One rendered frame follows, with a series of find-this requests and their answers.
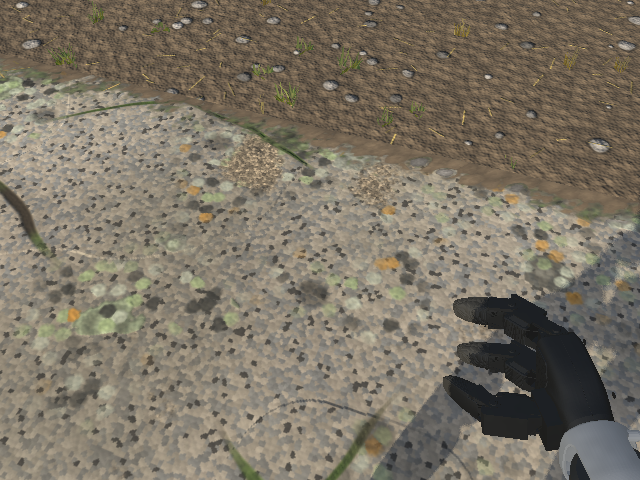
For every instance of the right robot hand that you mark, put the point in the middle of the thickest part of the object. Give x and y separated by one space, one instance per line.
566 388

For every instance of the right robot forearm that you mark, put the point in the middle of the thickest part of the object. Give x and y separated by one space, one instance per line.
599 450

